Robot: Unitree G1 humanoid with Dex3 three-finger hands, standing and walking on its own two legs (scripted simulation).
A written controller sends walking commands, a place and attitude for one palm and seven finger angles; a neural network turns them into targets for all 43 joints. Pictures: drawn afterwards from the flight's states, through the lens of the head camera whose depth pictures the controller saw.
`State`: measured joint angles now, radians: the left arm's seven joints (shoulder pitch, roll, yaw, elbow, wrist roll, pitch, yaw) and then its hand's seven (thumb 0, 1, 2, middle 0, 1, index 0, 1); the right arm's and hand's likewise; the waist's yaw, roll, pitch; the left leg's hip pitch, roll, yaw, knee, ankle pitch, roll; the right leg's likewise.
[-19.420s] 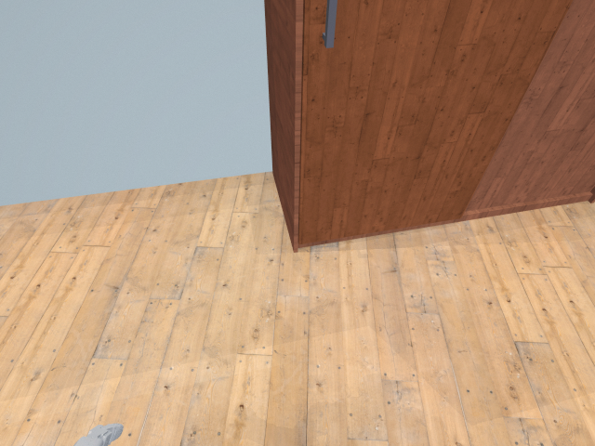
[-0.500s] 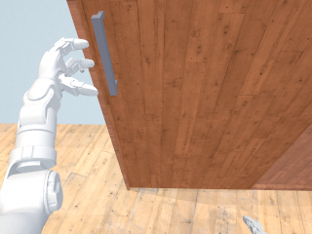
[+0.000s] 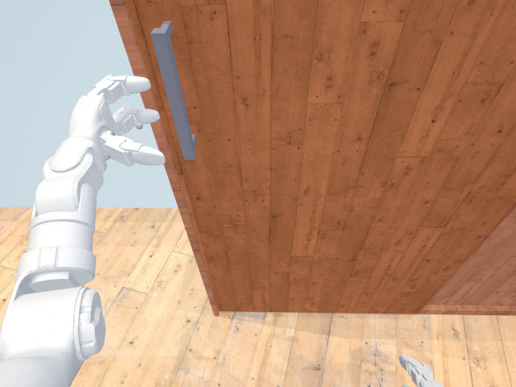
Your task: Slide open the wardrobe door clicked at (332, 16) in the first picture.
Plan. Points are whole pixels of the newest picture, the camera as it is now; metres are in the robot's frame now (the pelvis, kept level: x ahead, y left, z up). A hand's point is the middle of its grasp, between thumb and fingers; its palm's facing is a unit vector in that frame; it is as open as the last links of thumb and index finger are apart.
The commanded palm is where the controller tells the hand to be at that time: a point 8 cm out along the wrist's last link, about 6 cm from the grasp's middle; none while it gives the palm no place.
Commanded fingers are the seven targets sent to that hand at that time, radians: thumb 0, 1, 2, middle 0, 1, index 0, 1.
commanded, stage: move the hooked fingers beside the handle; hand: left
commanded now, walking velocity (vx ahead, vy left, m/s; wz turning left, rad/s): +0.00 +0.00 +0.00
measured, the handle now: (179, 97) +0.50 +0.15 +0.22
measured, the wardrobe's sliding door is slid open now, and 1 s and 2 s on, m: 0.00 0.00 0.00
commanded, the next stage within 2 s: feel for the door with the fingertips in 0.14 s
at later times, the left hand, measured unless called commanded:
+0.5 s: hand (159, 118) +0.44 +0.17 +0.22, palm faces +0.01 -1.00 -0.01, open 14.0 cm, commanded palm +0.41 +0.23 +0.21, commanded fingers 0.00 -0.50 0.30 -0.30 -1.20 -0.30 -1.20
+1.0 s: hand (165, 116) +0.45 +0.17 +0.21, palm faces +0.03 -1.00 -0.01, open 13.6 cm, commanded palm +0.42 +0.22 +0.21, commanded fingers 0.00 -0.50 0.30 -0.30 -1.20 -0.30 -1.20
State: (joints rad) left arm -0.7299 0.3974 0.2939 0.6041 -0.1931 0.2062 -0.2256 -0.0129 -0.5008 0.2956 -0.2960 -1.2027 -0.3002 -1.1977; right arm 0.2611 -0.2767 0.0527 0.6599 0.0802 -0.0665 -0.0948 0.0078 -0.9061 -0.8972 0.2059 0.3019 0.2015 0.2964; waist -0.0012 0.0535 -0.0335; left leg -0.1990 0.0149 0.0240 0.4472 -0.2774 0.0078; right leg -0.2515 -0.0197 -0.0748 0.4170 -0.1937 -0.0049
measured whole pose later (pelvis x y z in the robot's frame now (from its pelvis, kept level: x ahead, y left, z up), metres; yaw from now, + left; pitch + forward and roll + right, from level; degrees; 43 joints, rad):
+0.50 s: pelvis +0.00 +0.00 +0.00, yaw +0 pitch +2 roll -1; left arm -0.78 0.36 0.27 0.65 -0.18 0.16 -0.19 -0.01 -0.50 0.30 -0.30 -1.20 -0.30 -1.20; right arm 0.28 -0.27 0.04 0.67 0.07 -0.08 -0.09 0.01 -0.91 -0.90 0.21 0.30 0.20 0.30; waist -0.02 0.05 -0.04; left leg -0.21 0.02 0.03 0.45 -0.28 0.01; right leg -0.27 -0.02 -0.07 0.42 -0.19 -0.01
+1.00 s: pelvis +0.00 -0.01 +0.00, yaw +0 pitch +3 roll +0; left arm -0.85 0.37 0.28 0.76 -0.15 0.16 -0.16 -0.01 -0.50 0.30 -0.36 -1.24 -0.37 -1.25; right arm 0.27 -0.27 0.04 0.67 0.07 -0.06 -0.09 0.01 -0.91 -0.90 0.21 0.30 0.20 0.30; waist -0.03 0.05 -0.03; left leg -0.22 0.02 0.02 0.44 -0.27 0.00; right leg -0.27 -0.01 -0.07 0.41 -0.19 -0.01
